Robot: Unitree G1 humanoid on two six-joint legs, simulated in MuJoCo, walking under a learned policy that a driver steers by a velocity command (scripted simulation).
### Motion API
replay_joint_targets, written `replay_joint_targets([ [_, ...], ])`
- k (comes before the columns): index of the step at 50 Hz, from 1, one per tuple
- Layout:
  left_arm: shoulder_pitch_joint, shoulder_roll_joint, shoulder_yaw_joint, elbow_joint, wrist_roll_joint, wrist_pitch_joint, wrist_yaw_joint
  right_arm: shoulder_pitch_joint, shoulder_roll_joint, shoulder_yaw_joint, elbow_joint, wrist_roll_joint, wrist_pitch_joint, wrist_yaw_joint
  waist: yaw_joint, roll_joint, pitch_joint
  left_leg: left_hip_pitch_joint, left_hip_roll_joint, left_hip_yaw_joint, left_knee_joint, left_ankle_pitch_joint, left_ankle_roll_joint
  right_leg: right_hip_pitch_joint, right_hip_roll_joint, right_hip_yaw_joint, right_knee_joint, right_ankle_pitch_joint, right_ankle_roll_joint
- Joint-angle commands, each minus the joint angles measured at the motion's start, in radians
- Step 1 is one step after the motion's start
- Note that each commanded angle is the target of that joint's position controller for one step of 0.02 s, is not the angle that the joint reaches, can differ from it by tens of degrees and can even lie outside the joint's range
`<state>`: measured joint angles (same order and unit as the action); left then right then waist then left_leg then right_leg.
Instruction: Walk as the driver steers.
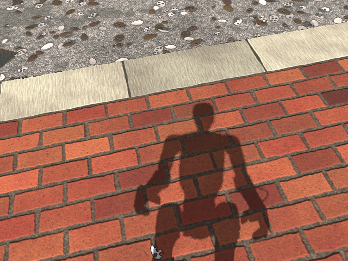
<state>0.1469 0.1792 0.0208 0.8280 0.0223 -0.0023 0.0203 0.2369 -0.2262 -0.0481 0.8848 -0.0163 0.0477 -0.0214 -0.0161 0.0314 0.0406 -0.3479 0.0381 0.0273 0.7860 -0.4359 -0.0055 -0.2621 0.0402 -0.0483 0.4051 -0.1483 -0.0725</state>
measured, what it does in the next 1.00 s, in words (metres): steps on the spot: left foot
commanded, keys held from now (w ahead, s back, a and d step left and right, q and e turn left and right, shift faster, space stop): no key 0.68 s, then w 0.32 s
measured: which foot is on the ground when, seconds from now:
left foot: up 0.00-0.08, down 0.10-0.98, up 1.00-1.00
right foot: down 0.00-1.00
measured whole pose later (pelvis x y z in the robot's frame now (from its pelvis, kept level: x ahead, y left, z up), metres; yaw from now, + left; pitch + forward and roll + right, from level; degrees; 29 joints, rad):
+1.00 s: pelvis +0.07 -0.01 -0.01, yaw +0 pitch +0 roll +0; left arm 0.29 0.18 0.04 1.05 0.02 -0.07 0.00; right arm 0.45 -0.19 -0.05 1.12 -0.02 -0.03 -0.01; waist 0.00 0.04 -0.01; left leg -0.12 0.02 0.00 0.56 -0.42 0.05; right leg -0.24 0.03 -0.08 0.51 -0.28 -0.07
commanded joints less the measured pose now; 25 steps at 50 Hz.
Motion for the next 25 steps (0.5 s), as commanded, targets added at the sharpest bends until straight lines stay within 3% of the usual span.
replay_joint_targets([
  [1, 0.014, 0.137, 0.028, -0.020, 0.006, -0.008, 0.002, 0.065, -0.050, -0.007, -0.017, 0.003, 0.002, -0.009, 0.013, -0.156, -0.091, 0.077, -0.016, 0.001, -0.119, 0.025, 0.005, 0.060, -0.247, 0.209, -0.125, 0.172, -0.146],
  [4, -0.005, 0.140, 0.027, 0.002, -0.007, 0.002, 0.003, 0.111, -0.034, 0.001, 0.012, 0.000, -0.013, -0.012, -0.023, -0.110, -0.073, 0.221, -0.021, 0.010, -0.384, 0.226, 0.025, -0.015, -0.220, 0.221, -0.112, -0.024, -0.085],
  [5, 0.015, 0.117, 0.021, 0.012, -0.010, 0.002, 0.003, 0.121, -0.057, 0.000, 0.019, -0.012, -0.027, -0.012, -0.015, -0.067, -0.067, 0.281, 0.040, -0.063, -0.447, 0.275, 0.037, -0.064, -0.197, 0.221, -0.105, -0.101, -0.035],
  [6, 0.047, 0.091, 0.016, 0.021, -0.016, 0.002, 0.000, 0.102, -0.101, -0.003, 0.010, -0.020, -0.042, -0.012, 0.017, 0.002, -0.051, 0.258, 0.140, -0.178, -0.504, 0.230, 0.057, -0.081, -0.139, 0.176, -0.075, -0.151, 0.005],
  [7, 0.046, 0.076, 0.016, 0.032, -0.021, 0.006, -0.006, 0.036, -0.109, -0.005, 0.015, 0.000, -0.047, -0.006, 0.055, 0.111, 0.016, 0.058, 0.156, -0.208, -0.534, 0.147, 0.075, 0.039, -0.068, 0.106, -0.074, -0.080, 0.025],
  [8, 0.046, 0.093, 0.017, 0.054, -0.012, 0.004, -0.008, 0.000, -0.066, 0.007, 0.012, 0.000, -0.056, 0.001, 0.054, 0.093, 0.020, 0.005, 0.138, -0.194, -0.563, 0.095, 0.060, 0.133, -0.082, 0.115, -0.066, -0.010, 0.030],
  [11, 0.079, 0.121, 0.028, 0.104, -0.008, -0.008, -0.009, 0.036, -0.065, 0.008, 0.045, 0.006, -0.068, -0.005, 0.039, 0.055, 0.003, 0.062, 0.084, -0.134, -0.552, 0.144, 0.036, 0.158, -0.112, 0.137, -0.063, 0.045, 0.016],
  [15, 0.090, 0.095, 0.019, 0.155, -0.014, -0.014, -0.003, 0.074, -0.048, 0.011, 0.081, 0.004, -0.066, -0.008, 0.020, -0.010, 0.013, 0.130, 0.074, -0.117, -0.526, 0.165, 0.050, 0.092, -0.114, 0.143, -0.100, 0.002, 0.025],
  [25, 0.147, 0.084, 0.006, 0.250, -0.013, -0.012, 0.008, 0.099, -0.026, 0.023, 0.147, 0.005, -0.067, -0.011, 0.019, -0.034, 0.022, 0.140, 0.064, -0.106, -0.513, 0.193, 0.057, 0.093, -0.120, 0.145, -0.109, 0.007, 0.030],
])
